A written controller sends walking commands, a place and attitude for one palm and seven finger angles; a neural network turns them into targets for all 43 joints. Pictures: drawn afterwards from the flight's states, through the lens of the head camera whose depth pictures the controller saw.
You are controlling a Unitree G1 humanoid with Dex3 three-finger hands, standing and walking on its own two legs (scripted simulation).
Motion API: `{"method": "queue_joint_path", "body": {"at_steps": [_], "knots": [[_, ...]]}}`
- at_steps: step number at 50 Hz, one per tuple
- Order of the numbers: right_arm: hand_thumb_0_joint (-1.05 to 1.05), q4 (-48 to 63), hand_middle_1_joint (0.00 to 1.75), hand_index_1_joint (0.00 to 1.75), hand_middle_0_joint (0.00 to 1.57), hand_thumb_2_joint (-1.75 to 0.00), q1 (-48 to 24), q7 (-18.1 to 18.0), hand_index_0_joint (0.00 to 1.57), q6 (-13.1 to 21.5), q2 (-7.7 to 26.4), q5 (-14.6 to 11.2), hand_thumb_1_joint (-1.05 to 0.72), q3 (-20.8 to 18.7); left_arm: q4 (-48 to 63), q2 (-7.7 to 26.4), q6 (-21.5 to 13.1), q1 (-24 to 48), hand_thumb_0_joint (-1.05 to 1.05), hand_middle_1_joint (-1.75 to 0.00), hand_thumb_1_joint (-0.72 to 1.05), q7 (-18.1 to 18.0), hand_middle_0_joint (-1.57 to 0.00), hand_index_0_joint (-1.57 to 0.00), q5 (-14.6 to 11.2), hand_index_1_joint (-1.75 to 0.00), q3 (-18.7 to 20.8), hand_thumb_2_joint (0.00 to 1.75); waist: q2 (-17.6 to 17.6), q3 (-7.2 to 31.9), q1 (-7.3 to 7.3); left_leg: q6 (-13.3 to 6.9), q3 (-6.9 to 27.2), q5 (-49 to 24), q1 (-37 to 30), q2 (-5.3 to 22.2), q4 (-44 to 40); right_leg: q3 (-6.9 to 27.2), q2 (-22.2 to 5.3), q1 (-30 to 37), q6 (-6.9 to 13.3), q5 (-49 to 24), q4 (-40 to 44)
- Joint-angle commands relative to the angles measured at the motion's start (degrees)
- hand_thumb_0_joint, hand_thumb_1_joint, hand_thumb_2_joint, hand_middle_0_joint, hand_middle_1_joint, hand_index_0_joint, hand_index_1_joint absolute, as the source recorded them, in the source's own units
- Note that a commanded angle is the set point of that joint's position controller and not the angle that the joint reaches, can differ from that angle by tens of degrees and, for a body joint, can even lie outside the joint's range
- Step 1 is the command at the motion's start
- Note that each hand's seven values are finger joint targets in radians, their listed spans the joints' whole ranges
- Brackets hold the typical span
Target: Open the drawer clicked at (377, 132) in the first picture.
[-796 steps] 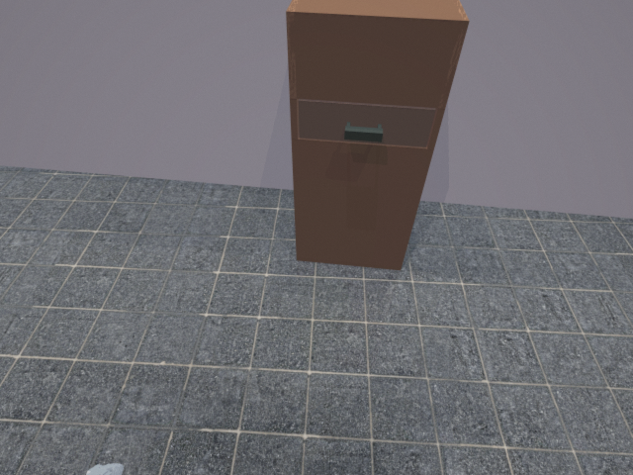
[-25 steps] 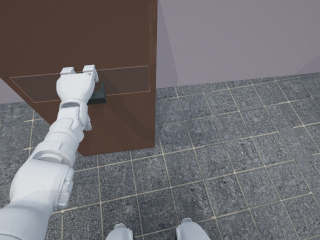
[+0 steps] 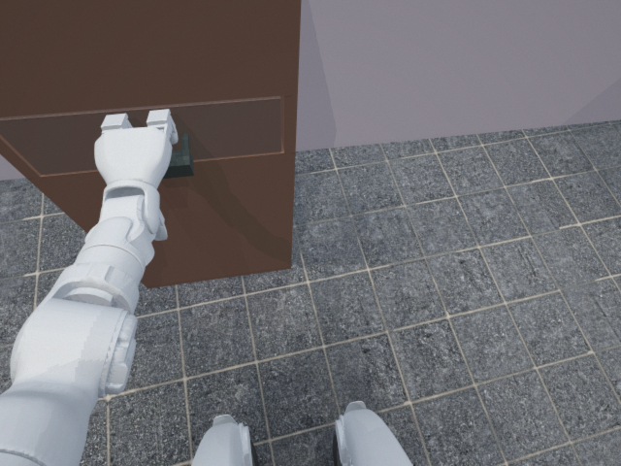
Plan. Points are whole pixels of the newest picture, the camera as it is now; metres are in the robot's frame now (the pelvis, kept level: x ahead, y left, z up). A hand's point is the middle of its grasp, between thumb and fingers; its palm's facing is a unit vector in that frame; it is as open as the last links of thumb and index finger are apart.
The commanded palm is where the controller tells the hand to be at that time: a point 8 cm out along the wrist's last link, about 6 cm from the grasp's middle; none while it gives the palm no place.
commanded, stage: lower the fingers behind the handle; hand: left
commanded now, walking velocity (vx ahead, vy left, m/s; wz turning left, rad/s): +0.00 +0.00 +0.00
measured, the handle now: (154, 154) +0.57 +0.17 -0.03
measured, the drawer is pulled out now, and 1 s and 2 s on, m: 0.00 0.00 0.00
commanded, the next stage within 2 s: close the thumb around the handle in 0.82 s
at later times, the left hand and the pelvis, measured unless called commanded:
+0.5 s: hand (158, 192) +0.51 +0.17 -0.05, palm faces -0.04 -0.02 -1.00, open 13.9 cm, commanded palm +0.50 +0.16 +0.00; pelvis -0.01 +0.00 -0.02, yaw +0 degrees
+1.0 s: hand (156, 192) +0.51 +0.17 -0.04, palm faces -0.04 -0.02 -1.00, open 13.8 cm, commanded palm +0.50 +0.16 +0.00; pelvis -0.01 +0.00 -0.02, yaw +0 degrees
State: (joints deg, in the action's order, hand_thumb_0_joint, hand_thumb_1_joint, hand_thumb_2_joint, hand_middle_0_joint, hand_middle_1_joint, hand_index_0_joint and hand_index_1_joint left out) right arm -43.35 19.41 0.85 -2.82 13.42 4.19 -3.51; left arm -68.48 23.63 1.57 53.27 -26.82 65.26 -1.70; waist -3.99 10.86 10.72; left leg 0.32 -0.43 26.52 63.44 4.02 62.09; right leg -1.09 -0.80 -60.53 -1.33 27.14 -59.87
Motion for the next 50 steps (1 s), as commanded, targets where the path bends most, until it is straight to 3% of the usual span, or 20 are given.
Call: {"method": "queue_joint_path", "body": {"at_steps": [1, 4, 5, 8, 11, 13, 15, 18, 20, 22, 24, 30, 32, 35, 36, 41, 44, 46, 48, 50], "knots": [[0.00, 1.4, 0.30, 0.30, 0.20, -0.90, 10.2, -0.4, 0.20, 0.4, 10.0, -0.4, -0.90, -3.0, 8.9, 10.2, 1.4, 25.1, 0.00, -1.20, -0.50, -2.5, -0.30, -0.30, 0.0, -1.20, 0.3, 0.30, -2.9, 26.5, 1.72, -2.3, 0.6, -22.6, -22.1, -3.5, -3.6, -2.0, 3.8, 9.1, 2.8, -20.6, 6.0], [0.00, 1.2, 0.30, 0.30, 0.20, -0.90, 10.4, -0.5, 0.20, 0.5, 10.4, -0.2, -0.90, -2.9, 10.0, 12.9, 1.2, 27.0, 0.00, -1.20, -0.50, -2.3, -0.30, -0.30, -0.3, -1.20, 2.1, 0.30, -2.3, 28.4, 1.82, -2.4, 1.2, -22.1, -22.2, -3.4, -3.1, -2.0, 3.8, 8.7, 2.8, -19.5, 5.3], [0.00, 1.2, 0.30, 0.30, 0.20, -0.90, 10.7, -0.6, 0.20, 0.6, 10.2, -0.3, -0.90, -3.0, 10.3, 11.8, 1.1, 28.0, 0.00, -1.20, -0.50, -2.4, -0.30, -0.30, -0.1, -1.20, 0.7, 0.30, -3.4, 28.9, 2.36, -2.4, 1.2, -22.1, -22.4, -3.4, -2.8, -2.0, 3.7, 8.1, 2.8, -19.5, 5.0], [0.00, 1.0, 0.30, 0.30, 0.20, -0.90, 10.6, -0.4, 0.20, 0.6, 10.2, -0.2, -0.90, -2.8, 8.0, 10.6, 1.8, 26.0, 0.00, -1.20, -0.50, -2.3, -0.30, -0.30, -0.1, -1.20, 0.4, 0.30, -3.4, 27.1, 2.03, -2.3, 1.3, -22.0, -21.5, -3.3, -2.5, -2.3, 3.8, 6.5, 2.9, -18.4, 4.6], [0.00, 1.2, 0.30, 0.30, 0.20, -0.90, 10.7, -0.4, 0.20, 0.7, 10.2, -0.1, -0.90, -2.8, 9.0, 11.4, 1.3, 26.2, 0.00, -1.20, -0.50, -2.1, -0.30, -0.30, -0.2, -1.20, 1.0, 0.30, -3.6, 29.6, 1.90, -2.4, 1.3, -22.0, -21.1, -3.3, -1.5, -2.1, 3.8, 6.6, 2.9, -18.8, 3.7], [0.00, 1.3, 0.30, 0.30, 0.20, -0.90, 10.7, -0.4, 0.20, 0.6, 10.1, -0.2, -0.90, -2.8, 7.9, 10.8, 1.4, 24.5, 0.00, -1.20, -0.50, -2.0, -0.30, -0.30, 0.1, -1.20, 0.9, 0.30, -2.5, 28.1, 1.95, -2.4, 1.4, -22.0, -20.1, -3.2, -1.1, -2.3, 3.8, 6.0, 2.9, -18.8, 3.4], [0.00, 1.2, 0.30, 0.30, 0.20, -0.90, 10.7, -0.4, 0.20, 0.9, 10.2, -0.1, -0.90, -2.8, 9.2, 11.9, 0.9, 25.6, 0.00, -1.20, -0.50, -2.2, -0.30, -0.30, 0.3, -1.20, 1.5, 0.30, -3.5, 29.3, 1.75, -2.3, 1.5, -21.8, -19.8, -3.1, -0.5, -2.2, 3.7, 5.5, 2.9, -18.5, 2.6], [0.00, 1.3, 0.30, 0.30, 0.20, -0.90, 10.6, -0.2, 0.20, 1.0, 9.9, 0.0, -0.90, -3.0, 9.9, 9.9, 0.6, 24.8, 0.00, -1.20, -0.50, -2.7, -0.30, -0.30, 0.3, -1.20, 0.6, 0.30, -3.7, 29.4, 1.95, -2.3, 1.6, -22.2, -20.3, -3.0, 0.1, -2.4, 3.8, 4.5, 2.9, -18.4, 2.3], [0.00, 1.0, 0.30, 0.30, 0.20, -0.90, 10.8, -0.2, 0.20, 1.1, 10.2, 0.1, -0.90, -3.0, 10.8, 12.3, 0.3, 25.6, 0.00, -1.20, -0.50, -3.1, -0.30, -0.30, 0.3, -1.20, 2.4, 0.30, -3.7, 30.2, 1.82, -2.3, 1.8, -22.1, -19.7, -2.9, 0.6, -2.3, 3.7, 4.4, 2.9, -18.4, 1.6], [0.00, 1.2, 0.30, 0.30, 0.20, -0.90, 10.4, -0.2, 0.20, 1.2, 9.9, 0.1, -0.90, -3.1, 12.2, 10.8, 0.3, 26.6, 0.00, -1.20, -0.50, -3.6, -0.30, -0.30, 0.5, -1.20, 1.0, 0.30, -5.1, 30.9, 1.98, -2.3, 1.6, -21.7, -20.0, -3.0, 0.9, -2.2, 3.7, 4.1, 2.9, -18.2, 1.7], [0.00, 0.9, 0.30, 0.30, 0.20, -0.90, 10.3, -0.2, 0.20, 1.3, 10.0, 0.1, -0.90, -3.0, 12.9, 12.5, 0.6, 27.5, 0.00, -1.20, -0.50, -4.1, -0.30, -0.30, 0.4, -1.20, 2.2, 0.30, -4.7, 31.8, 1.91, -2.2, 1.8, -21.7, -20.3, -3.0, 1.1, -2.2, 3.7, 4.4, 2.9, -18.1, 1.4], [0.00, 0.8, 0.30, 0.30, 0.20, -0.90, 10.4, -0.2, 0.20, 1.2, 9.9, -0.1, -0.90, -3.0, 12.2, 10.6, 2.6, 28.0, 0.00, -1.20, -0.50, -4.2, -0.30, -0.30, -0.1, -1.20, 0.6, 0.30, -5.6, 32.7, 2.34, -2.2, 1.8, -22.6, -22.1, -3.0, 0.7, -2.4, 3.7, 4.9, 2.8, -18.9, 2.1], [0.00, 0.7, 0.30, 0.30, 0.20, -0.90, 10.2, -0.3, 0.20, 1.0, 9.8, -0.2, -0.90, -2.8, 11.5, 10.9, 3.0, 27.2, 0.00, -1.20, -0.50, -3.7, -0.30, -0.30, -0.3, -1.20, 0.7, 0.30, -5.0, 31.8, 2.07, -2.2, 1.7, -22.3, -21.4, -3.1, 0.5, -2.3, 3.7, 5.4, 2.9, -19.1, 2.2], [0.00, 0.7, 0.30, 0.30, 0.20, -0.90, 10.2, -0.5, 0.20, 1.1, 9.9, -0.3, -0.90, -2.5, 10.0, 10.8, 3.2, 27.3, 0.00, -1.20, -0.50, -2.9, -0.30, -0.30, -0.7, -1.20, 0.3, 0.30, -3.5, 29.8, 2.77, -2.6, 1.2, -20.8, -19.2, -3.2, 0.5, -2.0, 3.7, 6.3, 2.6, -19.6, 2.6], [0.00, 0.8, 0.30, 0.30, 0.20, -0.90, 10.2, -0.6, 0.20, 1.1, 9.9, -0.3, -0.90, -2.4, 10.2, 12.3, 2.9, 27.3, 0.00, -1.20, -0.50, -2.6, -0.30, -0.30, -0.7, -1.20, 1.2, 0.30, -2.8, 30.2, 2.34, -2.7, 0.9, -20.3, -18.3, -3.4, 0.7, -1.8, 3.6, 7.3, 2.6, -19.8, 2.6], [0.00, 1.3, 0.30, 0.30, 0.20, -0.90, 10.0, -0.8, 0.20, 1.3, 9.7, -0.4, -0.90, -2.4, 10.3, 11.6, 1.3, 24.0, 0.00, -1.20, -0.50, -1.7, -0.30, -0.30, -0.6, -1.20, 1.1, 0.30, -2.5, 28.8, 1.78, -2.7, 0.6, -20.2, -17.4, -3.4, 0.6, -1.6, 3.6, 7.6, 2.6, -20.3, 2.5], [0.00, 1.4, 0.30, 0.30, 0.20, -0.90, 10.2, -0.7, 0.20, 1.4, 9.6, -0.2, -0.90, -2.6, 12.5, 12.9, 0.2, 22.8, 0.00, -1.20, -0.50, -2.0, -0.30, -0.30, -0.6, -1.20, 2.7, 0.30, -2.7, 31.2, 0.74, -2.6, 0.5, -22.5, -18.4, -3.5, 0.9, -1.5, 3.5, 9.4, 2.7, -23.0, 1.8], [0.00, 1.3, 0.30, 0.30, 0.20, -0.90, 10.1, -0.5, 0.20, 1.4, 9.5, -0.2, -0.90, -2.8, 12.1, 10.3, 0.1, 22.6, 0.00, -1.20, -0.50, -2.5, -0.30, -0.30, -0.3, -1.20, 0.9, 0.30, -3.6, 29.8, 1.39, -2.5, 0.4, -22.3, -18.6, -3.4, 0.9, -1.7, 3.5, 7.5, 2.7, -22.1, 2.2], [0.00, 1.1, 0.30, 0.30, 0.20, -0.90, 9.9, -0.5, 0.20, 1.2, 9.8, -0.4, -0.90, -2.7, 10.7, 11.5, 0.7, 22.8, 0.00, -1.21, -0.39, -3.0, -0.31, -0.31, -0.3, -1.21, 1.5, 0.35, -1.6, 27.7, 1.69, -2.7, 0.3, -20.1, -16.7, -3.5, 0.8, -1.5, 3.6, 7.6, 2.6, -20.6, 2.6], [0.00, 1.0, 0.30, 0.30, 0.20, -0.90, 10.2, -0.6, 0.20, 1.3, 10.0, -0.3, -0.90, -2.7, 11.7, 13.2, 0.5, 24.6, 0.00, -1.22, -0.28, -3.4, -0.32, -0.32, -0.3, -1.22, 2.6, 0.40, -2.1, 29.5, 1.56, -2.7, 0.4, -20.0, -16.9, -3.6, 0.7, -1.4, 3.5, 8.3, 2.6, -20.8, 2.4]]}}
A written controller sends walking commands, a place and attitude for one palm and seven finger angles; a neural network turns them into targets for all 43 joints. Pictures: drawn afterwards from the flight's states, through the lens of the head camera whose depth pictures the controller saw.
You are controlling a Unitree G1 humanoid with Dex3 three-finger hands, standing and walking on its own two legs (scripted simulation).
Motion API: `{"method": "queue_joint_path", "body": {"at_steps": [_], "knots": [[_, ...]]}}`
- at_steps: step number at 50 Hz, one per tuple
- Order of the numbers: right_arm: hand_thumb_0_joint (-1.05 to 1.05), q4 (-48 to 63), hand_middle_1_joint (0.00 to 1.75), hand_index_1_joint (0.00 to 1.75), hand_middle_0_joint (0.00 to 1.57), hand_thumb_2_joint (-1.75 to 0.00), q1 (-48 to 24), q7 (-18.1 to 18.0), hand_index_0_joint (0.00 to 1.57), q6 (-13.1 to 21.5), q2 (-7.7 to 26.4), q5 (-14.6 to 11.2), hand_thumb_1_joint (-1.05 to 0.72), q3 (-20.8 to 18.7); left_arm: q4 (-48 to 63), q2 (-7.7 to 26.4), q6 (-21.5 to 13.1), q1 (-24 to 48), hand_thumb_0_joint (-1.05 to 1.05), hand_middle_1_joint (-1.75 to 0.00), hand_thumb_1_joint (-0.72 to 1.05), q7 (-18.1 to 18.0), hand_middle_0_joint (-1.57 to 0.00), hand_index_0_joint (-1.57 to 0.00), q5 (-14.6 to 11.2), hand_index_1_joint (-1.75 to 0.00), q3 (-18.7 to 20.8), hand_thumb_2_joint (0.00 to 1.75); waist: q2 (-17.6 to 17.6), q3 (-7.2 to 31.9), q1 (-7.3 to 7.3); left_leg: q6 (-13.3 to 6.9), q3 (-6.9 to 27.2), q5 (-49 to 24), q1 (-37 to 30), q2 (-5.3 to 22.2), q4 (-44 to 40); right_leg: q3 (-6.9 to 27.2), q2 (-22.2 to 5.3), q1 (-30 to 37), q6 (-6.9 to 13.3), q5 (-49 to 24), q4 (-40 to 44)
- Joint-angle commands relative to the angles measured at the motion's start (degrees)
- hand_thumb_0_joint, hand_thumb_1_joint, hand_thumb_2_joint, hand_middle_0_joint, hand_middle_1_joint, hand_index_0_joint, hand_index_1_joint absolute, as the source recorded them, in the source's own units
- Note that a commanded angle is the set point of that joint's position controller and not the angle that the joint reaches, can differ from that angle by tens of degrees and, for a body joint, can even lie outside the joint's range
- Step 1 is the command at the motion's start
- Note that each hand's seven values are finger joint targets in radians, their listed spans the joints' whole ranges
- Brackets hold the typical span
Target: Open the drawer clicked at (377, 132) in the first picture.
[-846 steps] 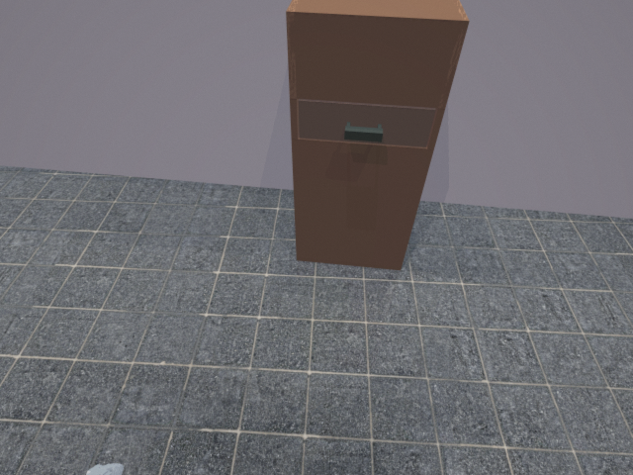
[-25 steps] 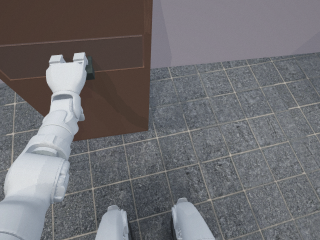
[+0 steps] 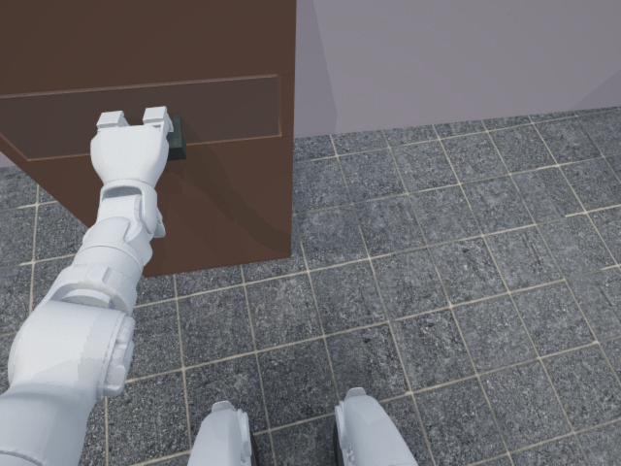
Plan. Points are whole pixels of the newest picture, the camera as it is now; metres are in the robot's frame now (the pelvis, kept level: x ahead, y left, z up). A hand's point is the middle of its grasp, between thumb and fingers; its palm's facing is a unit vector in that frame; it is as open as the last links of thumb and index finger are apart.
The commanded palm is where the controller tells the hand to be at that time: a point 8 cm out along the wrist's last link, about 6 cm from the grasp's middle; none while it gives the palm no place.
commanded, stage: close the thumb around the handle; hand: left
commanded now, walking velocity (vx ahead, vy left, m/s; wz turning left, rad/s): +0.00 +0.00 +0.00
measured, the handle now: (145, 136) +0.58 +0.18 -0.01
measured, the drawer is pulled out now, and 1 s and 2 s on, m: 0.00 0.00 0.13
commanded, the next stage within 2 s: pull the drawer open in 0.62 s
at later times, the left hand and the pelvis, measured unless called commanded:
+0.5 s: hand (148, 174) +0.52 +0.17 -0.02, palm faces -0.05 -0.02 -1.00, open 6.6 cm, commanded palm +0.51 +0.16 +0.02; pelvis +0.00 +0.00 +0.00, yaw +0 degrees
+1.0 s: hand (149, 179) +0.51 +0.17 -0.03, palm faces -0.05 -0.03 -1.00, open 6.4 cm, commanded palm +0.48 +0.17 +0.02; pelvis +0.01 +0.00 +0.01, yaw -1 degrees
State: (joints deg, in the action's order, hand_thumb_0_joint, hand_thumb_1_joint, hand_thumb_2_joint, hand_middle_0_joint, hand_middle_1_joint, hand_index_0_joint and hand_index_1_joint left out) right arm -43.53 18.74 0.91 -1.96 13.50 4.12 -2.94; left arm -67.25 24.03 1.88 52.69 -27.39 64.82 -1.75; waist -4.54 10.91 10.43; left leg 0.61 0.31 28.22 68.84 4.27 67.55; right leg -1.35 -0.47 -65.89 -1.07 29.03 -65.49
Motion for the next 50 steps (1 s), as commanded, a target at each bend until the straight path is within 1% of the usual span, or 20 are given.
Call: {"method": "queue_joint_path", "body": {"at_steps": [1, 4, 6, 7, 10, 12, 21, 22, 27, 29, 30, 33, 36, 38, 43, 44, 45, 46, 48, 50], "knots": [[0.00, 1.3, 0.30, 0.30, 0.20, -0.90, 10.7, -0.6, 0.20, 0.4, 9.8, -0.3, -0.90, -3.3, 11.0, 12.5, 0.2, 25.8, 0.00, -1.23, -0.22, -2.9, -0.32, -0.32, 0.2, -1.23, 2.1, 0.42, -3.0, 29.9, 1.75, -2.8, -0.2, -21.8, -22.9, -3.8, -4.8, -1.3, 3.2, 13.0, 2.4, -22.1, 7.9], [0.00, 1.0, 0.30, 0.30, 0.20, -0.90, 10.5, -0.5, 0.20, 0.4, 9.8, -0.1, -0.90, -3.4, 9.9, 10.7, 1.0, 25.7, 0.00, -1.25, -0.05, -3.2, -0.33, -0.33, 0.0, -1.25, 1.3, 0.49, -2.8, 29.7, 2.17, -2.7, 0.1, -22.8, -24.4, -3.7, -4.8, -1.5, 3.3, 11.8, 2.4, -21.8, 7.9], [0.00, 0.8, 0.30, 0.30, 0.20, -0.90, 10.6, -0.6, 0.20, 0.2, 10.1, -0.3, -0.90, -3.1, 8.8, 12.8, 1.6, 26.7, 0.00, -1.26, 0.06, -3.2, -0.34, -0.34, 0.2, -1.26, 2.1, 0.54, -2.5, 28.7, 2.41, -2.8, 0.1, -21.3, -22.9, -3.7, -4.8, -1.5, 3.3, 11.4, 2.4, -20.6, 7.9], [0.00, 1.0, 0.30, 0.30, 0.20, -0.90, 10.5, -0.7, 0.20, 0.3, 10.1, -0.3, -0.90, -3.1, 9.5, 12.4, 1.6, 28.0, 0.00, -1.27, 0.12, -3.2, -0.34, -0.34, 0.3, -1.27, 1.5, 0.56, -3.0, 29.4, 2.72, -2.9, 0.1, -21.4, -23.1, -3.7, -4.6, -1.4, 3.3, 11.5, 2.4, -20.8, 7.9], [0.00, 1.3, 0.30, 0.30, 0.20, -0.90, 10.7, -0.5, 0.20, 0.4, 9.9, -0.1, -0.90, -3.3, 10.7, 11.8, 1.5, 26.6, 0.00, -1.28, 0.28, -2.8, -0.36, -0.36, 0.2, -1.28, 1.7, 0.64, -4.8, 32.6, 1.79, -2.6, 0.3, -24.2, -25.9, -3.6, -4.6, -1.7, 3.3, 12.0, 2.5, -22.3, 7.3], [0.00, 1.2, 0.30, 0.30, 0.20, -0.90, 10.6, -0.6, 0.20, 0.2, 10.0, -0.3, -0.90, -3.2, 8.8, 11.7, 1.9, 24.9, 0.00, -1.30, 0.40, -2.4, -0.36, -0.36, 0.0, -1.30, 1.8, 0.68, -3.2, 29.6, 1.87, -2.6, 0.2, -23.5, -24.6, -3.5, -4.9, -1.8, 3.4, 11.7, 2.4, -21.9, 7.7], [0.00, 1.3, 0.30, 0.30, 0.20, -0.90, 10.9, -0.7, 0.20, 0.5, 10.0, -0.3, -0.90, -3.2, 9.3, 11.0, 1.0, 26.3, 0.00, -1.35, 0.90, -2.2, -0.40, -0.40, 0.0, -1.35, 1.1, 0.90, -2.6, 29.3, 2.48, -2.7, 0.5, -22.2, -24.1, -3.4, -4.9, -1.8, 3.4, 10.9, 2.5, -20.4, 7.7], [0.00, 1.2, 0.30, 0.30, 0.20, -0.90, 10.9, -0.7, 0.20, 0.5, 10.0, -0.4, -0.90, -3.0, 8.7, 11.2, 1.2, 26.3, 0.00, -1.35, 0.90, -2.3, -0.40, -0.40, 0.0, -1.35, 1.0, 0.90, -2.4, 28.2, 2.46, -2.7, 0.5, -21.5, -23.4, -3.4, -5.1, -1.9, 3.4, 10.6, 2.5, -19.8, 7.8], [0.00, 1.1, 0.30, 0.30, 0.20, -0.90, 11.2, -0.7, 0.20, 0.6, 10.0, -0.1, -0.90, -3.2, 11.3, 11.8, 0.6, 28.5, 0.00, -1.35, 0.90, -2.8, -0.40, -0.40, 0.2, -1.35, 1.5, 0.90, -4.1, 31.2, 2.54, -2.6, 0.8, -23.7, -25.4, -3.3, -4.5, -1.8, 3.4, 10.5, 2.5, -21.2, 7.2], [0.00, 1.1, 0.30, 0.30, 0.20, -0.90, 11.1, -0.6, 0.20, 0.5, 10.1, 0.0, -0.90, -3.2, 11.9, 13.4, 0.6, 27.9, 0.00, -1.35, 0.90, -2.9, -0.40, -0.40, 0.1, -1.35, 2.8, 0.90, -3.9, 32.6, 1.81, -2.5, 0.9, -24.4, -25.9, -3.4, -4.5, -1.8, 3.4, 11.5, 2.6, -21.6, 6.9], [0.00, 1.0, 0.30, 0.30, 0.20, -0.90, 11.0, -0.6, 0.20, 0.5, 9.8, -0.2, -0.90, -3.2, 10.8, 11.6, 0.8, 27.6, 0.00, -1.35, 0.90, -3.0, -0.40, -0.40, 0.2, -1.35, 1.4, 0.90, -4.3, 31.2, 2.32, -2.5, 0.8, -23.5, -25.4, -3.4, -4.7, -1.9, 3.4, 10.8, 2.5, -20.9, 7.3], [0.00, 0.8, 0.30, 0.30, 0.20, -0.90, 10.9, -0.7, 0.20, 0.6, 10.1, -0.2, -0.90, -3.1, 10.2, 12.6, 1.4, 28.4, 0.00, -1.35, 0.90, -3.4, -0.40, -0.40, 0.3, -1.35, 1.8, 0.90, -3.1, 30.0, 2.67, -2.6, 0.8, -22.1, -24.1, -3.4, -4.8, -1.9, 3.4, 10.7, 2.4, -20.1, 7.5], [0.00, 0.8, 0.30, 0.30, 0.20, -0.90, 10.9, -0.7, 0.20, 0.6, 10.1, -0.2, -0.90, -3.2, 11.5, 13.0, 1.4, 28.3, 0.00, -1.35, 0.90, -3.5, -0.40, -0.40, 0.1, -1.35, 2.3, 0.90, -5.0, 31.9, 2.17, -2.5, 0.8, -23.6, -26.2, -3.3, -4.8, -1.9, 3.4, 10.7, 2.6, -20.9, 7.5], [0.00, 1.1, 0.30, 0.30, 0.20, -0.90, 10.8, -0.6, 0.20, 0.5, 9.8, -0.2, -0.90, -3.2, 10.7, 10.3, 1.6, 25.9, 0.00, -1.35, 0.90, -3.3, -0.40, -0.40, -0.2, -1.35, 1.0, 0.90, -3.9, 31.4, 2.02, -2.5, 0.8, -23.8, -26.5, -3.3, -5.1, -2.1, 3.5, 11.0, 2.5, -20.9, 7.7], [0.00, 1.6, 0.30, 0.30, 0.20, -0.90, 10.1, -0.5, 0.20, 0.2, 9.7, -0.5, -0.90, -3.0, 10.0, 11.0, 1.6, 19.8, 0.00, -1.35, 0.90, -2.6, -0.40, -0.40, -1.1, -1.35, 2.2, 0.90, -2.2, 30.5, 0.17, -2.6, -0.2, -22.7, -25.0, -3.6, -6.0, -1.7, 3.4, 14.4, 2.5, -22.0, 8.4], [0.00, 1.7, 0.30, 0.30, 0.20, -0.90, 10.0, -0.5, 0.20, 0.2, 9.7, -0.4, -0.90, -3.1, 11.1, 10.5, 1.3, 19.8, 0.00, -1.35, 0.90, -2.4, -0.40, -0.40, -1.3, -1.35, 2.1, 0.90, -2.7, 31.3, 0.09, -2.5, 0.0, -24.0, -26.1, -3.5, -6.3, -1.8, 3.4, 14.9, 2.5, -23.0, 8.1], [0.00, 2.0, 0.30, 0.30, 0.20, -0.90, 9.9, -0.4, 0.20, 0.2, 9.6, -0.5, -0.90, -3.2, 11.6, 10.5, 1.1, 17.4, 0.00, -1.35, 0.90, -2.4, -0.40, -0.40, -1.4, -1.35, 2.5, 0.90, -3.6, 31.6, -0.77, -2.4, -0.3, -24.6, -26.7, -3.6, -6.4, -1.8, 3.4, 15.3, 2.5, -23.5, 8.3], [0.00, 1.8, 0.30, 0.30, 0.20, -0.90, 10.0, -0.4, 0.20, 0.1, 9.6, -0.5, -0.90, -3.3, 12.3, 10.7, 0.9, 16.5, 0.00, -1.35, 0.90, -2.3, -0.40, -0.40, -1.3, -1.35, 2.8, 0.90, -2.6, 31.6, -0.88, -2.4, -0.3, -26.3, -27.2, -3.4, -6.4, -1.8, 3.4, 15.9, 2.5, -25.3, 8.1], [0.00, 2.4, 0.30, 0.30, 0.20, -0.90, 9.6, -0.2, 0.20, 0.0, 9.2, -0.6, -0.90, -3.4, 12.9, 8.7, 0.8, 11.7, 0.00, -1.35, 0.90, -2.3, -0.40, -0.40, -1.8, -1.35, 2.4, 0.90, -2.1, 31.7, -2.17, -2.3, -0.9, -27.6, -27.5, -3.6, -6.8, -1.7, 3.4, 18.3, 2.6, -27.3, 8.5], [0.00, 2.4, 0.30, 0.30, 0.20, -0.90, 9.6, -0.1, 0.20, -0.1, 9.0, -0.5, -0.90, -3.7, 13.5, 6.9, 0.5, 9.3, 0.00, -1.35, 0.90, -2.4, -0.40, -0.40, -1.8, -1.35, 1.7, 0.90, -1.0, 31.1, -2.20, -2.2, -0.9, -29.0, -28.1, -3.5, -7.1, -1.8, 3.4, 18.7, 2.5, -29.0, 8.7]]}}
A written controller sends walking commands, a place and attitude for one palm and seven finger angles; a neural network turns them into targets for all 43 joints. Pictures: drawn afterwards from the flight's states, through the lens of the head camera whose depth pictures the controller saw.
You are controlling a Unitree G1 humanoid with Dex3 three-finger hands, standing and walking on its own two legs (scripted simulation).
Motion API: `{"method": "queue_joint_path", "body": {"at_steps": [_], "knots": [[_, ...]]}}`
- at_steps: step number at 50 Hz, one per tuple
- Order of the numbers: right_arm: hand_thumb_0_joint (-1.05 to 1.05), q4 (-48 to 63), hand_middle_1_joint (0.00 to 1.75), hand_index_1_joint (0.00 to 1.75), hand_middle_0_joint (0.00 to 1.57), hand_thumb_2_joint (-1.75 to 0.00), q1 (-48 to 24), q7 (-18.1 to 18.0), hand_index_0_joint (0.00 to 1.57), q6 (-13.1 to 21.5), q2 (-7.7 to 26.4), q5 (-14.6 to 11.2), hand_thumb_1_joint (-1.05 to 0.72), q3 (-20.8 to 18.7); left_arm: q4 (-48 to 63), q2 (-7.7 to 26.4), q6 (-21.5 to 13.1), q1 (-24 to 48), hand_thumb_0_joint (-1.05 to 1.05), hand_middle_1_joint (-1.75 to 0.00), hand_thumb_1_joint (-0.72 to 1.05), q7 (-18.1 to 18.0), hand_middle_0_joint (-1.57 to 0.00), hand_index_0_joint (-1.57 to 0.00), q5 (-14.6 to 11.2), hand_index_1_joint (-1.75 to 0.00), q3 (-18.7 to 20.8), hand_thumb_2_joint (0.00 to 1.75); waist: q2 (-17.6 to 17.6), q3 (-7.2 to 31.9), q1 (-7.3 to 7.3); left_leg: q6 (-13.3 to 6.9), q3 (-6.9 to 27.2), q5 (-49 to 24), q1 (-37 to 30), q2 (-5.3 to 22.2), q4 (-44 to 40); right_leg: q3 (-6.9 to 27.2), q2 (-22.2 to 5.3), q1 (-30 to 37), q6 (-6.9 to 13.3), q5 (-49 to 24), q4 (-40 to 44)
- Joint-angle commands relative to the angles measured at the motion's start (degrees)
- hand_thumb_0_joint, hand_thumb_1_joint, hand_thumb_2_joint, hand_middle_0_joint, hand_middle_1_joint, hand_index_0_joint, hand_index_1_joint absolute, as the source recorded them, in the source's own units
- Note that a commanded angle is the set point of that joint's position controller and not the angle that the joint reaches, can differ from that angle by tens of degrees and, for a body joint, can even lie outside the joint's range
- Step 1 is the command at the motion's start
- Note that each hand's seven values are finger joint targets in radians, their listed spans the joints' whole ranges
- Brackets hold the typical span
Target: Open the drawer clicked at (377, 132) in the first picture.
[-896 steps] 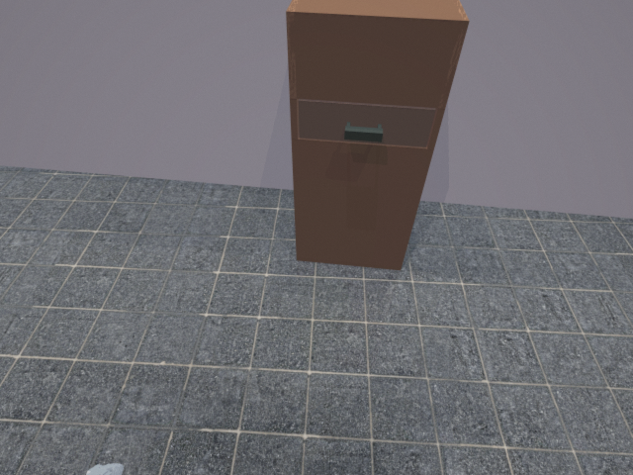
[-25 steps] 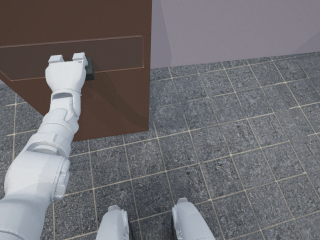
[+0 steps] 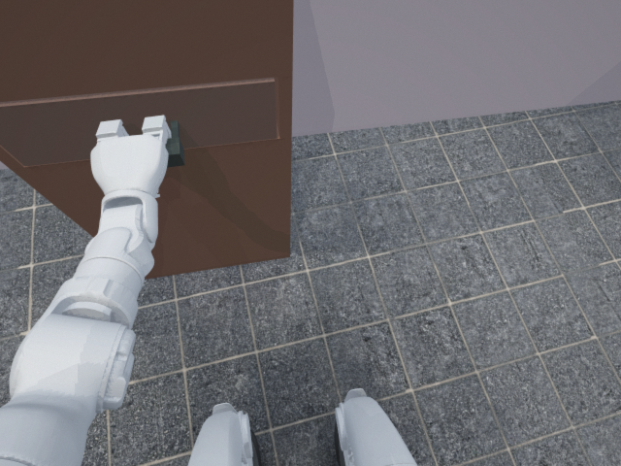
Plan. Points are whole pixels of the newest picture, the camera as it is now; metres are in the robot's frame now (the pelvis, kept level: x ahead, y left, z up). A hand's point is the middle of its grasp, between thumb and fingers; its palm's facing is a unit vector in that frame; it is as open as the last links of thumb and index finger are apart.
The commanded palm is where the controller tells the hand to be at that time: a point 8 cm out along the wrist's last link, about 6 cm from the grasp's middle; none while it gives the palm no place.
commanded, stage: pull the drawer open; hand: left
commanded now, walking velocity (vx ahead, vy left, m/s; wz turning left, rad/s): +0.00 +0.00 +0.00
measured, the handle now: (142, 143) +0.56 +0.18 -0.02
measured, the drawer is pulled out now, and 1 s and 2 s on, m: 0.00 0.13 0.24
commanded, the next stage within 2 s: none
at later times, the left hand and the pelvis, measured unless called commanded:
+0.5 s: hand (148, 222) +0.45 +0.17 -0.03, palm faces -0.04 -0.05 -1.00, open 6.5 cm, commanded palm +0.40 +0.17 +0.02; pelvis +0.03 +0.00 +0.03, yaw +0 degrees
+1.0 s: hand (148, 269) +0.38 +0.17 -0.03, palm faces -0.04 -0.04 -1.00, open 6.5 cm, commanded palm +0.34 +0.17 +0.02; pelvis +0.02 -0.01 +0.03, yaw +0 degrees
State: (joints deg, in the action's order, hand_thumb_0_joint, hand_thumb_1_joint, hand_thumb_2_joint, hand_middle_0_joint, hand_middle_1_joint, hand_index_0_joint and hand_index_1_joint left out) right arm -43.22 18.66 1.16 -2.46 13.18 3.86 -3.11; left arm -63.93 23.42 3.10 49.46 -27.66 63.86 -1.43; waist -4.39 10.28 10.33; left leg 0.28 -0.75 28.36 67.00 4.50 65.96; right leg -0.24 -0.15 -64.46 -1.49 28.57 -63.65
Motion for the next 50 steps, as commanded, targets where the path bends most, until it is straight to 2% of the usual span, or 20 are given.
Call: {"method": "queue_joint_path", "body": {"at_steps": [1, 5, 6, 8, 10, 12, 15, 16, 19, 22, 25, 28, 30, 33, 34, 36, 40, 42, 48, 50], "knots": [[0.00, 2.0, 0.30, 0.30, 0.20, -0.90, 9.4, -0.3, 0.20, 0.3, 9.4, -0.3, -0.90, -3.6, 11.4, 7.8, -0.9, 12.1, 0.00, -1.35, 0.90, -2.3, -0.40, -0.40, -0.9, -1.35, 1.7, 0.90, -1.3, 31.1, -2.49, -1.9, -0.2, -29.3, -26.0, -3.7, -5.7, -2.7, 3.0, 18.1, 2.9, -29.6, 7.1], [0.00, 2.3, 0.30, 0.30, 0.20, -0.90, 8.7, -0.3, 0.20, 0.0, 9.1, -0.1, -0.90, -3.9, 13.8, 8.0, -1.2, 6.0, 0.00, -1.35, 0.90, -3.4, -0.40, -0.40, -0.7, -1.35, 3.3, 0.90, 0.2, 31.5, -4.08, -1.9, -0.9, -31.9, -26.9, -3.8, -6.5, -2.4, 2.7, 21.5, 2.9, -33.8, 7.4], [0.00, 2.5, 0.30, 0.30, 0.20, -0.90, 8.3, -0.2, 0.20, -0.3, 8.9, -0.2, -0.90, -4.0, 14.0, 6.6, -0.9, 3.8, 0.00, -1.35, 0.90, -3.5, -0.40, -0.40, -0.5, -1.35, 2.5, 0.90, 0.6, 31.0, -4.38, -1.8, -0.9, -32.7, -27.4, -3.9, -6.7, -2.3, 2.8, 21.8, 2.9, -34.5, 7.7], [0.00, 2.8, 0.30, 0.30, 0.20, -0.90, 7.8, -0.1, 0.20, -0.4, 8.6, -0.2, -0.90, -4.2, 15.7, 4.6, -0.8, 2.1, 0.00, -1.35, 0.90, -4.2, -0.40, -0.40, -0.6, -1.35, 1.4, 0.90, 1.0, 29.6, -4.50, -1.8, -1.3, -33.4, -27.7, -4.0, -7.4, -2.4, 2.8, 23.1, 2.9, -35.9, 8.4], [0.00, 2.9, 0.30, 0.30, 0.20, -0.90, 7.4, -0.1, 0.20, -0.6, 8.4, -0.1, -0.90, -4.3, 17.5, 5.2, -0.6, -0.6, 0.00, -1.35, 0.90, -4.9, -0.40, -0.40, -0.4, -1.35, 2.6, 0.90, 1.5, 30.7, -5.25, -1.9, -1.3, -36.3, -29.1, -3.9, -7.5, -2.2, 2.6, 24.7, 2.9, -38.4, 8.4], [0.00, 3.0, 0.30, 0.30, 0.20, -0.90, 6.5, -0.3, 0.20, -0.8, 8.2, -0.2, -0.90, -4.3, 17.5, 3.6, -0.2, -2.4, 0.00, -1.35, 0.90, -5.3, -0.40, -0.40, -0.2, -1.35, 1.6, 0.90, 3.3, 28.3, -4.99, -1.8, -1.5, -35.1, -28.3, -4.0, -8.1, -2.3, 2.6, 25.0, 2.8, -38.6, 9.0], [0.00, 3.3, 0.30, 0.30, 0.20, -0.90, 5.5, -0.3, 0.20, -1.1, 7.9, -0.2, -0.90, -4.3, 18.4, 2.0, 0.4, -3.5, 0.00, -1.35, 0.90, -6.2, -0.40, -0.40, 0.5, -1.35, 0.6, 0.90, 1.2, 27.2, -5.29, -1.7, -1.4, -36.5, -30.5, -3.9, -8.7, -2.4, 2.7, 23.8, 3.0, -37.4, 9.5], [0.00, 3.1, 0.30, 0.30, 0.20, -0.90, 5.3, -0.4, 0.20, -1.1, 7.8, -0.2, -0.90, -4.5, 19.0, 1.8, 0.6, -2.9, 0.00, -1.35, 0.90, -6.4, -0.40, -0.40, 0.7, -1.35, 0.3, 0.90, 2.0, 27.2, -4.98, -1.7, -1.4, -36.6, -30.7, -3.9, -8.6, -2.3, 2.7, 23.9, 3.0, -37.8, 9.5], [0.00, 3.7, 0.30, 0.30, 0.20, -0.90, 4.4, -0.4, 0.20, -1.4, 7.7, -0.1, -0.90, -4.5, 20.8, 2.1, 1.1, -5.9, 0.00, -1.35, 0.90, -6.9, -0.40, -0.40, 0.6, -1.35, 1.2, 0.90, 2.5, 28.6, -6.03, -1.7, -1.4, -38.2, -31.7, -4.1, -8.8, -2.1, 2.6, 26.1, 3.0, -39.7, 9.6], [0.00, 4.6, 0.30, 0.30, 0.20, -0.90, 3.0, -0.5, 0.20, -1.6, 7.0, -0.3, -0.90, -4.4, 22.0, -0.8, 1.6, -8.0, 0.00, -1.35, 0.90, -7.2, -0.40, -0.40, 1.0, -1.35, -1.0, 0.90, 2.3, 26.5, -5.94, -1.6, -1.6, -37.3, -32.0, -4.1, -9.5, -2.3, 2.6, 26.0, 3.1, -39.1, 10.4], [0.00, 5.6, 0.30, 0.30, 0.20, -0.90, 2.1, -0.5, 0.20, -1.7, 6.8, -0.3, -0.90, -4.3, 24.5, -0.9, 1.9, -12.5, 0.00, -1.35, 0.90, -7.4, -0.40, -0.40, 1.0, -1.35, -0.6, 0.90, 1.8, 27.8, -7.04, -1.6, -1.5, -39.7, -33.4, -4.1, -9.9, -2.2, 2.5, 27.5, 3.1, -40.7, 10.4], [0.00, 6.3, 0.30, 0.30, 0.20, -0.90, 0.8, -0.6, 0.20, -1.7, 6.7, -0.5, -0.90, -4.2, 26.3, -2.4, 2.3, -15.2, 0.00, -1.35, 0.90, -7.6, -0.40, -0.40, 0.9, -1.35, -1.6, 0.90, 3.3, 25.7, -6.80, -1.5, -1.7, -37.0, -33.0, -4.2, -10.3, -2.3, 2.6, 27.8, 3.2, -39.6, 11.2], [0.00, 6.6, 0.30, 0.30, 0.20, -0.90, 0.1, -0.6, 0.20, -1.6, 6.6, -0.5, -0.90, -4.0, 27.4, -1.1, 2.3, -17.1, 0.00, -1.35, 0.90, -7.9, -0.40, -0.40, 1.1, -1.35, -0.5, 0.90, 2.2, 25.4, -7.62, -1.4, -1.8, -36.4, -33.0, -4.3, -10.7, -2.2, 2.5, 28.3, 3.3, -39.5, 11.1], [0.00, 6.8, 0.30, 0.30, 0.20, -0.90, -0.9, -0.7, 0.20, -1.4, 6.4, -0.5, -0.90, -3.9, 28.0, -2.8, 2.7, -18.0, 0.00, -1.35, 0.90, -8.4, -0.40, -0.40, 1.4, -1.35, -1.9, 0.90, 3.1, 23.7, -7.11, -1.4, -1.9, -34.7, -32.8, -4.5, -10.9, -2.4, 2.5, 27.7, 3.4, -38.4, 11.6], [0.00, 6.6, 0.30, 0.30, 0.20, -0.90, -1.1, -0.9, 0.20, -1.4, 6.6, -0.4, -0.90, -3.8, 29.1, -1.0, 2.7, -17.1, 0.00, -1.35, 0.90, -8.6, -0.40, -0.40, 1.5, -1.35, -0.5, 0.90, 2.8, 24.2, -7.46, -1.4, -1.6, -35.3, -32.8, -4.4, -10.9, -2.3, 2.5, 27.9, 3.5, -38.3, 11.1], [0.00, 6.8, 0.30, 0.30, 0.20, -0.90, -1.6, -0.9, 0.20, -1.4, 6.4, -0.4, -0.90, -3.8, 28.5, -3.7, 3.1, -18.1, 0.00, -1.35, 0.90, -8.9, -0.40, -0.40, 1.8, -1.35, -2.6, 0.90, 2.3, 22.8, -7.15, -1.3, -1.7, -34.0, -33.1, -4.4, -11.1, -2.7, 2.6, 26.4, 3.5, -36.4, 11.5], [0.00, 6.7, 0.30, 0.30, 0.20, -0.90, -2.4, -1.1, 0.20, -1.3, 6.3, -0.4, -0.90, -3.7, 29.2, -3.2, 3.4, -18.3, 0.00, -1.35, 0.90, -9.3, -0.40, -0.40, 2.5, -1.35, -2.5, 0.90, 1.7, 23.8, -7.81, -1.2, -1.5, -33.2, -33.7, -4.4, -11.3, -2.8, 2.6, 25.9, 3.7, -34.5, 11.2], [0.00, 7.2, 0.30, 0.30, 0.20, -0.90, -3.0, -1.0, 0.20, -1.2, 6.1, -0.4, -0.90, -3.8, 29.8, -5.5, 3.5, -18.7, 0.00, -1.35, 0.90, -9.4, -0.40, -0.40, 2.2, -1.35, -4.3, 0.90, 2.6, 23.3, -7.44, -1.2, -1.4, -31.8, -33.8, -4.4, -11.4, -3.0, 2.8, 25.4, 3.8, -33.1, 11.5], [0.00, 7.8, 0.30, 0.30, 0.20, -0.90, -4.3, -1.3, 0.20, -0.8, 6.0, -0.8, -0.90, -3.6, 30.8, -4.6, 3.4, -23.2, 0.00, -1.35, 0.90, -9.0, -0.40, -0.40, 1.6, -1.35, -3.4, 0.90, 4.4, 21.5, -8.34, -1.2, -1.7, -27.9, -32.3, -4.8, -12.3, -2.7, 2.7, 26.7, 3.9, -31.5, 12.1], [0.00, 8.1, 0.30, 0.30, 0.20, -0.90, -4.9, -1.5, 0.20, -0.6, 5.9, -0.7, -0.90, -3.5, 32.6, -4.9, 2.8, -22.5, 0.00, -1.35, 0.90, -9.1, -0.40, -0.40, 1.8, -1.35, -4.0, 0.90, 2.8, 22.2, -8.34, -1.2, -1.6, -27.5, -32.7, -4.8, -12.2, -2.6, 2.7, 26.0, 3.9, -30.5, 11.7]]}}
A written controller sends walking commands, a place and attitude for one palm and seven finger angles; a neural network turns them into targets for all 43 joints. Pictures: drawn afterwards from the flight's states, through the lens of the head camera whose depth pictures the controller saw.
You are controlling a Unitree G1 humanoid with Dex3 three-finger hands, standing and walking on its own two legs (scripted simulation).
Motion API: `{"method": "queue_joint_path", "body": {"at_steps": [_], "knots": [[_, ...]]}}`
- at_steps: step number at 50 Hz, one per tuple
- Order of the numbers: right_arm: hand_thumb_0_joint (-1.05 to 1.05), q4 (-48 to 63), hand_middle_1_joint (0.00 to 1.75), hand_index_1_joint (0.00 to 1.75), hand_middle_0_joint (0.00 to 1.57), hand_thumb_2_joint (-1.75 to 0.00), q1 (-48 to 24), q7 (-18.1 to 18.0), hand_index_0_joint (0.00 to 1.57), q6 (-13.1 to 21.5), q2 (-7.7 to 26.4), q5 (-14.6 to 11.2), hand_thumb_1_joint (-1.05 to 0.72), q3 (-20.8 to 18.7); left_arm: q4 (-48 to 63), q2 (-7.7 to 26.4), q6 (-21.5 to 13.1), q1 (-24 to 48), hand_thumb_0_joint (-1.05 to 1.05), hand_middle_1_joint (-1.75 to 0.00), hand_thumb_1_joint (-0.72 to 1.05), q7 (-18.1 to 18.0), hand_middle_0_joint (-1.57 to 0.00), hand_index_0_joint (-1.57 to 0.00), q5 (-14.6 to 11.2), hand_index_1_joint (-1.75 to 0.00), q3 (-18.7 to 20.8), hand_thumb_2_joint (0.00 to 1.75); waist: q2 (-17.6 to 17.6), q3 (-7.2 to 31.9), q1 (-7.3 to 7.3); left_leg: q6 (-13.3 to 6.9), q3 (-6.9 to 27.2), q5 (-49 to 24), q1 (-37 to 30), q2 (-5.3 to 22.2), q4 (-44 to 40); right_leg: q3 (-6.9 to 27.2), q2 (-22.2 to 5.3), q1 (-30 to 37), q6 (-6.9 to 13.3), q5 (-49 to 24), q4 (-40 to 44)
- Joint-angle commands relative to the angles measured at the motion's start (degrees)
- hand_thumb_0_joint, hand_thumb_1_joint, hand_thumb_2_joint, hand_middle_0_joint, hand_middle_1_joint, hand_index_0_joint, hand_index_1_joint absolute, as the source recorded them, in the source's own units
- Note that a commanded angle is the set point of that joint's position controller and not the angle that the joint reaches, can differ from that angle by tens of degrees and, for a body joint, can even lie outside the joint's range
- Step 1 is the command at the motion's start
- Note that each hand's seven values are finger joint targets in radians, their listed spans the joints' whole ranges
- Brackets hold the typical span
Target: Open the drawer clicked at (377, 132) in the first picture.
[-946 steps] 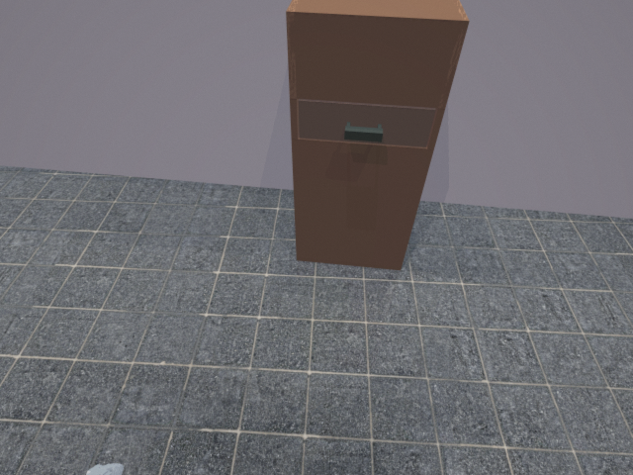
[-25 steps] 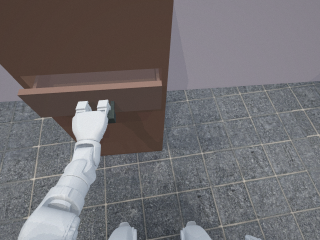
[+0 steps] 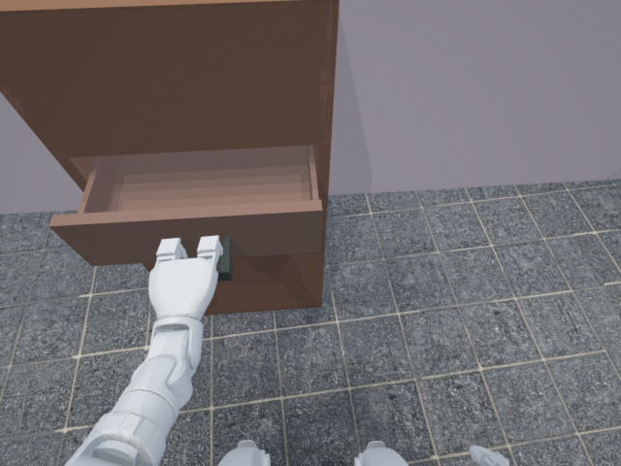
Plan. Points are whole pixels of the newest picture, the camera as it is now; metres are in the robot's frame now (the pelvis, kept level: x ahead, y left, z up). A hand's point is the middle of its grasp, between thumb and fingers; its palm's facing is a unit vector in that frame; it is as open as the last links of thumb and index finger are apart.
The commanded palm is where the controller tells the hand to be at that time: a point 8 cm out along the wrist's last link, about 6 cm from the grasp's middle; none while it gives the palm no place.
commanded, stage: pull the drawer open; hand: left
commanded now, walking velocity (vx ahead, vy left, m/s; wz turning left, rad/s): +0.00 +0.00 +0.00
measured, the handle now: (196, 257) +0.42 +0.18 -0.05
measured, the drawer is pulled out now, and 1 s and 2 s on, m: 0.13 0.24 0.30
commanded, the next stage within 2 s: open the thumb to release the handle in 1.74 s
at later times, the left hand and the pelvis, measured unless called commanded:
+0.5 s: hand (193, 337) +0.30 +0.17 -0.06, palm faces -0.03 -0.04 -1.00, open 6.4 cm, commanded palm +0.26 +0.17 -0.01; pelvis -0.01 -0.01 +0.00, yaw +1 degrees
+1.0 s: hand (190, 376) +0.25 +0.16 -0.06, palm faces -0.03 -0.07 -1.00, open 6.4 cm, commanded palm +0.21 +0.17 -0.01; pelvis -0.01 -0.01 +0.00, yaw +1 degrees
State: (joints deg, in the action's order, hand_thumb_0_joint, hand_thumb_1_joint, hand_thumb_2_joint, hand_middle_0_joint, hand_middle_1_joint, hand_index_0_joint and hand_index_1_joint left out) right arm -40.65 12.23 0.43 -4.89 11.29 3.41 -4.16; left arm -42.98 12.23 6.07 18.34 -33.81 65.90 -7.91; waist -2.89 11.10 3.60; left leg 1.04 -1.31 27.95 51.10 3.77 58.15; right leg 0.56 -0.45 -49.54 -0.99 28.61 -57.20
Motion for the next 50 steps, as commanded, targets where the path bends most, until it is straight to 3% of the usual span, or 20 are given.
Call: {"method": "queue_joint_path", "body": {"at_steps": [1, 8, 9, 13, 15, 18, 19, 20, 22, 25, 31, 35, 39, 50], "knots": [[0.00, 5.6, 0.30, 0.30, 0.20, -0.90, 1.6, -0.7, 0.20, 2.0, 7.8, -0.3, -0.90, -2.5, 11.2, 5.8, -0.1, 6.8, 0.00, -1.35, 0.90, -3.0, -0.40, -0.40, -0.2, -1.35, 2.5, 0.90, 1.9, 20.7, -1.90, -1.9, -1.0, -26.8, -16.7, -4.0, -4.6, -3.6, 3.1, 10.8, 3.5, -29.7, 5.3], [0.00, 5.8, 0.30, 0.30, 0.20, -0.90, 0.2, -0.6, 0.20, 2.9, 7.7, -0.3, -0.90, -2.4, 13.4, 4.2, -0.4, 6.4, 0.00, -1.35, 0.90, -3.8, -0.40, -0.40, 0.1, -1.35, 0.6, 0.90, 2.4, 19.0, -1.49, -2.0, -1.0, -22.5, -16.2, -4.1, -4.7, -3.6, 3.1, 9.1, 3.6, -25.7, 5.8], [0.00, 5.9, 0.30, 0.30, 0.20, -0.90, -0.2, -0.7, 0.20, 3.0, 7.9, -0.3, -0.90, -2.4, 14.4, 5.6, -0.4, 6.1, 0.00, -1.35, 0.90, -4.0, -0.40, -0.40, 0.1, -1.35, 1.8, 0.90, 2.3, 19.6, -1.91, -2.0, -1.0, -22.7, -16.2, -4.2, -4.6, -3.3, 3.2, 9.6, 3.7, -25.9, 5.7], [0.00, 6.2, 0.30, 0.30, 0.20, -0.90, -1.0, -0.7, 0.20, 3.1, 7.6, -0.4, -0.90, -2.3, 14.9, 4.5, 0.0, 2.3, 0.00, -1.35, 0.90, -4.2, -0.40, -0.40, 0.2, -1.35, 0.9, 0.90, 3.1, 18.8, -2.27, -2.0, -1.2, -21.8, -16.0, -4.4, -4.7, -3.2, 3.0, 10.0, 3.6, -26.1, 6.0], [0.00, 6.5, 0.30, 0.30, 0.20, -0.90, -1.5, -0.7, 0.20, 3.3, 7.6, -0.4, -0.90, -2.1, 16.5, 3.5, 0.1, 2.4, 0.00, -1.35, 0.90, -4.2, -0.40, -0.40, 0.0, -1.35, -0.3, 0.90, 1.9, 18.7, -2.21, -2.0, -1.2, -21.9, -16.3, -4.4, -4.8, -3.2, 3.0, 9.7, 3.7, -26.0, 5.9], [0.00, 6.9, 0.30, 0.30, 0.20, -0.90, -2.2, -0.9, 0.20, 3.5, 7.5, -0.5, -0.90, -2.0, 17.3, 5.1, 0.0, -0.8, 0.00, -1.35, 0.90, -4.0, -0.40, -0.40, -0.2, -1.35, 1.2, 0.90, 3.9, 18.3, -2.93, -2.1, -1.3, -20.7, -15.4, -4.7, -4.9, -2.9, 2.8, 11.1, 3.5, -26.2, 6.1], [0.00, 7.2, 0.30, 0.30, 0.20, -0.90, -2.7, -1.0, 0.20, 3.6, 7.6, -0.4, -0.90, -2.0, 18.4, 5.5, 0.0, -1.8, 0.00, -1.35, 0.90, -4.1, -0.40, -0.40, -0.3, -1.35, 1.7, 0.90, 3.2, 19.1, -3.27, -2.0, -1.3, -21.5, -15.8, -4.8, -4.8, -2.7, 2.8, 11.6, 3.7, -27.0, 6.0], [0.00, 7.4, 0.30, 0.30, 0.20, -0.90, -2.7, -1.0, 0.20, 3.6, 7.4, -0.4, -0.90, -1.9, 18.4, 4.4, 0.0, -3.8, 0.00, -1.35, 0.90, -4.0, -0.40, -0.40, -0.2, -1.35, 0.8, 0.90, 3.7, 18.5, -3.32, -2.0, -1.3, -21.3, -15.6, -4.8, -4.9, -2.9, 2.8, 11.6, 3.6, -27.0, 5.9], [0.00, 7.6, 0.30, 0.30, 0.20, -0.90, -3.3, -0.9, 0.20, 3.8, 7.4, -0.5, -0.90, -1.7, 19.2, 3.9, -0.1, -4.1, 0.00, -1.35, 0.90, -3.8, -0.40, -0.40, -0.3, -1.35, -0.1, 0.90, 3.4, 16.7, -3.04, -2.0, -1.4, -19.9, -15.2, -4.9, -4.9, -2.7, 2.7, 10.8, 3.5, -25.8, 6.4], [0.00, 7.8, 0.30, 0.30, 0.20, -0.90, -3.7, -1.1, 0.20, 4.0, 7.4, -0.4, -0.90, -1.7, 20.6, 3.9, -0.3, -4.0, 0.00, -1.35, 0.90, -4.0, -0.40, -0.40, 0.0, -1.35, -0.2, 0.90, 3.5, 17.0, -2.82, -2.1, -1.2, -19.5, -15.6, -4.8, -4.7, -2.7, 2.7, 10.1, 3.4, -24.9, 6.2], [0.00, 8.9, 0.30, 0.30, 0.20, -0.90, -4.7, -0.9, 0.20, 4.0, 7.1, -0.3, -0.90, -1.5, 23.7, 4.5, 0.1, -11.8, 0.00, -1.35, 0.90, -4.1, -0.40, -0.40, 0.0, -1.35, 0.9, 0.90, 3.6, 17.9, -4.36, -2.0, -1.4, -21.6, -15.8, -5.1, -4.1, -2.5, 2.6, 12.0, 3.6, -28.6, 5.3], [0.00, 9.8, 0.30, 0.30, 0.20, -0.90, -5.8, -0.6, 0.20, 3.8, 7.0, -0.3, -0.90, -1.2, 26.2, 3.0, 0.4, -15.2, 0.00, -1.35, 0.90, -3.9, -0.40, -0.40, -0.1, -1.35, -0.9, 0.90, 4.1, 16.3, -4.07, -2.0, -1.2, -21.3, -15.8, -5.0, -4.1, -2.6, 2.6, 11.5, 3.5, -28.3, 5.4], [0.00, 10.2, 0.30, 0.30, 0.20, -0.90, -7.1, -0.6, 0.20, 4.0, 6.9, -0.2, -0.90, -1.1, 28.6, 4.6, 0.3, -18.8, 0.00, -1.35, 0.90, -4.1, -0.40, -0.40, -0.1, -1.35, 0.6, 0.90, 4.2, 15.7, -4.53, -1.9, -1.4, -20.9, -15.3, -5.2, -3.8, -2.1, 2.4, 12.1, 3.6, -29.5, 5.4], [0.00, 11.3, 0.30, 0.30, 0.20, -0.90, -9.0, -0.5, 0.20, 3.9, 6.5, 0.1, -0.90, -0.5, 33.1, 4.9, 0.4, -26.6, 0.00, -1.35, 0.90, -4.8, -0.40, -0.40, 0.5, -1.35, 1.0, 0.90, 4.2, 15.7, -5.52, -1.8, -1.3, -20.6, -15.2, -5.3, -2.9, -1.5, 2.4, 11.6, 3.5, -29.8, 4.3]]}}
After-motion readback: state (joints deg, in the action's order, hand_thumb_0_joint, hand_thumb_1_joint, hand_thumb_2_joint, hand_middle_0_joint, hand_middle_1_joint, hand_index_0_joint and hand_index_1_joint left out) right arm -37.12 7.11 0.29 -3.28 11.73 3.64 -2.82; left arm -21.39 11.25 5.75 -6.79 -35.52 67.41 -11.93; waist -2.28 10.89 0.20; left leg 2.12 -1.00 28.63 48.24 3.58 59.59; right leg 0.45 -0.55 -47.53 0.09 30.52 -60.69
